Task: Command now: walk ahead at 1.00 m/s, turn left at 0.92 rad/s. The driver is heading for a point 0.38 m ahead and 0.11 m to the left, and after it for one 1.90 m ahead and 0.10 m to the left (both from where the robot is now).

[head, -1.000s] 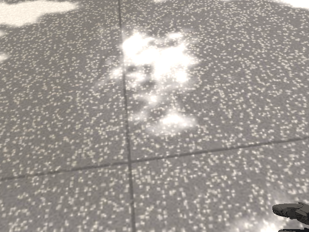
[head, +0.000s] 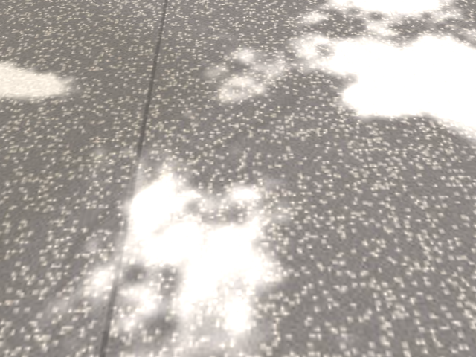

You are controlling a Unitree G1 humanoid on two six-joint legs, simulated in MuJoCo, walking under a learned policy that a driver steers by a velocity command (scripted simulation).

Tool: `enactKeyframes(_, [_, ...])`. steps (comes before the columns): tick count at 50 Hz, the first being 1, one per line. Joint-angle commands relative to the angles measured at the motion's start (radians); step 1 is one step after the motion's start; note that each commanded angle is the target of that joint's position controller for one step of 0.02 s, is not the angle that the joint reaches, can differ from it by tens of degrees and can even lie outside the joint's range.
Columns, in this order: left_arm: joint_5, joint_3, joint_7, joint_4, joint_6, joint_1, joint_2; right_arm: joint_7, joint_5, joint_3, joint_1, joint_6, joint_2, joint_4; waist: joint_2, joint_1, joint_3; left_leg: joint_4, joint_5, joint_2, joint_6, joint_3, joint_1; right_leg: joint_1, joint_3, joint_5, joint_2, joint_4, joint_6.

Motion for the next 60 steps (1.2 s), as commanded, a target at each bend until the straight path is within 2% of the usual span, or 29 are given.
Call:
enactKeyframes(1, [-0.001,0.016,-0.007,-0.211,-0.074,-0.128,0.179,-0.032,-0.009,-0.073,0.219,0.008,-0.196,0.007,-0.082,-0.042,-0.078,-0.580,-0.216,0.380,0.201,-0.920,0.652,-0.787,0.196,0.049,-0.024,0.205,-0.011])
enactKeyframes(4, [0.035,0.002,-0.006,-0.204,-0.017,-0.136,0.144,-0.043,0.004,-0.047,0.163,-0.041,-0.138,0.013,-0.152,0.062,0.028,-0.582,0.057,0.252,0.145,-0.672,0.281,-0.587,0.185,0.044,-0.101,-0.010,0.042])
enactKeyframes(8, [0.016,-0.023,-0.028,-0.300,0.007,-0.344,0.087,-0.036,0.010,-0.051,0.190,-0.074,-0.143,0.012,-0.087,0.012,0.071,-0.614,0.253,0.129,0.093,-0.504,0.110,-0.475,0.105,0.267,-0.107,-0.399,0.071])
enactKeyframes(13, [-0.008,-0.033,-0.026,-0.343,-0.010,-0.438,0.074,-0.030,0.023,-0.071,0.289,-0.055,-0.165,0.042,0.003,-0.087,-0.003,-0.444,0.749,0.106,-0.028,-0.478,0.315,-0.351,0.062,0.510,0.025,-0.745,0.018])
enactKeyframes(15, [-0.004,-0.013,-0.005,-0.323,-0.020,-0.343,0.128,-0.043,0.019,-0.077,0.278,-0.050,-0.181,0.038,0.036,-0.046,-0.084,-0.276,0.886,0.085,-0.104,-0.514,0.363,-0.170,0.095,0.487,0.087,-0.838,0.004])
enactKeyframes(16, [-0.011,0.006,0.008,-0.296,-0.028,-0.227,0.175,-0.044,0.017,-0.084,0.229,-0.053,-0.205,0.022,0.054,0.028,-0.142,-0.118,0.868,0.074,-0.137,-0.530,0.348,-0.035,0.131,0.514,0.072,-0.870,-0.002])
enactKeyframes(17, [-0.008,0.026,0.018,-0.243,-0.038,-0.039,0.226,-0.043,0.026,-0.082,0.157,-0.059,-0.194,-0.004,0.040,0.136,-0.217,0.106,0.745,0.037,-0.168,-0.502,0.280,0.154,0.166,0.609,0.002,-0.906,-0.017])
enactKeyframes(18, [0.016,0.038,0.023,-0.209,-0.045,0.102,0.274,-0.049,0.038,-0.051,0.176,-0.058,-0.053,-0.037,-0.116,0.143,-0.333,0.414,-0.095,-0.032,-0.185,-0.389,0.091,0.414,0.324,0.943,-0.265,-0.801,-0.053])
enactKeyframes(19, [0.032,0.048,0.004,-0.234,-0.033,0.115,0.303,-0.076,0.085,-0.036,0.357,-0.043,-0.030,-0.081,-0.297,0.056,-0.575,0.720,-0.461,-0.062,-0.213,-0.295,-0.104,0.651,0.667,1.315,-0.617,-0.692,-0.198])
enactKeyframes(20, [0.005,0.062,0.009,-0.254,-0.017,0.022,0.260,-0.081,0.036,-0.046,0.325,-0.027,-0.117,-0.058,-0.212,0.070,-0.622,0.762,-0.269,0.037,-0.207,-0.264,-0.122,0.540,0.682,1.088,-0.543,-0.769,-0.242])
enactKeyframes(22, [0.001,0.011,0.013,-0.242,-0.006,-0.079,0.093,-0.050,-0.005,-0.053,0.163,-0.004,-0.124,-0.070,-0.132,0.061,-0.329,0.627,-0.136,0.090,-0.229,-0.217,-0.157,0.251,0.408,0.880,-0.347,-0.860,-0.186])
enactKeyframes(24, [-0.016,0.013,0.014,-0.186,-0.013,-0.041,0.110,-0.012,-0.021,-0.035,0.140,0.023,-0.057,-0.085,-0.175,0.043,-0.190,0.542,-0.154,0.101,-0.241,-0.240,-0.109,0.051,0.320,0.950,-0.288,-0.926,-0.196])
enactKeyframes(29, [-0.019,0.015,-0.023,-0.128,-0.031,-0.116,0.127,-0.009,-0.028,0.015,0.162,0.033,0.019,-0.080,-0.148,-0.061,-0.187,0.137,-0.015,0.096,-0.218,-0.201,0.130,-0.191,0.189,1.023,-0.213,-0.996,-0.198])
enactKeyframes(31, [-0.029,0.025,-0.035,-0.112,-0.014,-0.109,0.149,-0.014,-0.022,0.027,0.099,0.033,0.011,-0.086,-0.198,-0.039,-0.167,-0.002,0.095,0.092,-0.227,-0.142,0.222,-0.233,0.170,0.934,-0.148,-1.004,-0.179])
enactKeyframes(35, [-0.046,0.063,-0.040,-0.111,0.034,-0.074,0.222,-0.039,-0.019,0.028,0.045,0.016,-0.036,-0.105,-0.139,-0.037,-0.121,-0.238,0.186,0.096,-0.211,-0.153,0.350,-0.286,0.268,0.596,-0.121,-0.905,-0.132])
enactKeyframes(36, [-0.047,0.062,-0.038,-0.115,0.043,-0.045,0.201,-0.048,-0.028,0.021,0.051,0.007,-0.064,-0.111,-0.097,-0.032,-0.112,-0.305,0.202,0.157,-0.191,-0.200,0.397,-0.328,0.288,0.424,-0.087,-0.853,-0.094])
enactKeyframes(37, [-0.048,0.048,-0.039,-0.144,0.048,-0.003,0.130,-0.061,-0.039,0.010,0.072,0.001,-0.131,-0.132,0.073,-0.014,-0.163,-0.364,0.323,0.401,-0.147,-0.405,0.475,-0.391,0.237,0.099,-0.013,-0.691,-0.049])
enactKeyframes(38, [-0.049,0.035,-0.024,-0.156,0.060,0.075,0.079,-0.069,-0.018,-0.010,0.044,0.015,-0.198,-0.148,0.260,0.010,-0.189,-0.438,0.425,0.593,-0.029,-0.539,0.435,-0.455,0.082,-0.232,0.110,-0.479,-0.034])
enactKeyframes(39, [-0.022,0.055,-0.015,-0.142,0.083,0.059,0.154,-0.078,0.000,-0.008,0.053,0.024,-0.149,-0.148,0.193,-0.022,-0.180,-0.464,0.368,0.578,0.032,-0.528,0.368,-0.454,0.104,-0.236,0.065,-0.296,-0.032])
enactKeyframes(41, [-0.025,0.079,-0.014,-0.121,0.111,0.067,0.167,-0.089,-0.004,0.024,-0.068,0.025,-0.041,-0.158,0.119,0.057,-0.078,-0.499,0.298,0.461,-0.011,-0.369,0.281,-0.448,0.112,-0.116,0.026,-0.207,-0.011])
enactKeyframes(43, [-0.023,0.086,-0.020,-0.117,0.131,0.081,0.158,-0.097,-0.011,0.026,-0.110,0.017,-0.023,-0.167,0.131,0.079,-0.083,-0.484,0.420,0.418,-0.020,-0.245,0.277,-0.424,0.084,-0.053,0.020,-0.147,0.018])
enactKeyframes(48, [-0.038,0.069,-0.055,-0.193,0.149,-0.045,0.094,-0.090,-0.019,0.006,-0.060,0.004,-0.035,-0.150,0.134,0.036,-0.108,-0.438,0.385,0.436,-0.041,-0.127,0.331,-0.364,0.063,-0.009,-0.018,-0.386,0.020])
enactKeyframes(53, [-0.047,0.074,-0.071,-0.245,0.147,-0.088,0.113,-0.061,-0.014,-0.034,-0.017,0.009,-0.104,-0.133,0.148,0.024,-0.137,-0.318,0.324,0.476,-0.105,-0.055,0.320,-0.185,-0.022,0.017,0.021,-0.686,-0.028])
enactKeyframes(54, [-0.043,0.078,-0.067,-0.235,0.141,-0.056,0.120,-0.055,-0.008,-0.039,-0.006,0.012,-0.106,-0.128,0.098,0.047,-0.139,-0.234,0.237,0.457,-0.158,-0.010,0.264,-0.098,-0.015,0.096,0.041,-0.800,-0.043])
enactKeyframes(55, [-0.028,0.093,-0.054,-0.219,0.129,-0.011,0.176,-0.047,-0.008,-0.041,0.039,0.019,-0.090,-0.116,-0.066,0.065,-0.105,-0.051,0.058,0.393,-0.235,0.055,0.133,-0.012,0.151,0.177,-0.023,-0.960,-0.071])
enactKeyframes(56, [-0.025,0.131,-0.041,-0.251,0.119,-0.002,0.364,-0.045,-0.009,-0.017,0.038,0.033,-0.003,-0.191,-0.398,0.036,-0.059,0.197,-0.387,0.210,-0.331,0.086,-0.189,0.040,0.644,0.530,-0.345,-1.011,-0.194])
enactKeyframes(57, [-0.023,0.147,-0.033,-0.251,0.122,0.070,0.363,-0.060,-0.028,-0.016,-0.112,0.048,-0.042,-0.224,-0.240,0.140,-0.079,0.332,-0.384,0.180,-0.318,-0.119,-0.223,0.003,0.649,0.650,-0.353,-1.004,-0.300])
enactKeyframes(59, [-0.027,0.123,-0.017,-0.256,0.132,-0.057,0.288,-0.061,-0.002,-0.018,-0.069,0.043,-0.050,-0.195,-0.156,0.050,-0.030,0.336,-0.163,0.207,-0.294,-0.182,-0.206,-0.052,0.478,0.476,-0.221,-0.999,-0.254])
enactKeyframes(60, [-0.034,0.116,-0.012,-0.274,0.136,-0.129,0.265,-0.061,-0.012,-0.024,-0.049,0.033,-0.066,-0.181,-0.165,0.024,-0.045,0.327,-0.094,0.200,-0.289,-0.177,-0.185,-0.055,0.440,0.463,-0.165,-0.993,-0.222])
